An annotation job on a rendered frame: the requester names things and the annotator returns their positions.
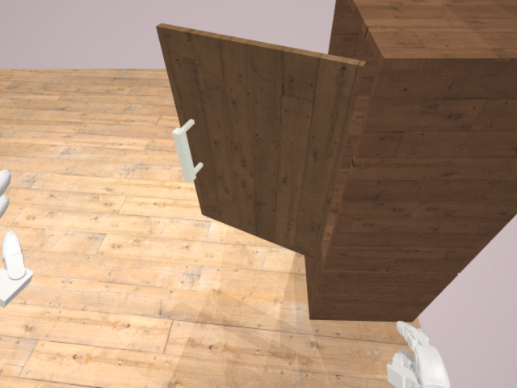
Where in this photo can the cupboard door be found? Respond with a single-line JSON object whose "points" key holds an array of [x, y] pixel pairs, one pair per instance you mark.
{"points": [[271, 126]]}

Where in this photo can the handle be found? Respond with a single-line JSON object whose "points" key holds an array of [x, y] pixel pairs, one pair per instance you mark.
{"points": [[184, 153]]}

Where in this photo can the right robot hand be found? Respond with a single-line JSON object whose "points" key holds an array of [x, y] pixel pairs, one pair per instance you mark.
{"points": [[423, 368]]}

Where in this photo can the left robot hand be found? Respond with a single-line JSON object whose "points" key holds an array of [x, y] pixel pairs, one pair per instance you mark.
{"points": [[14, 277]]}

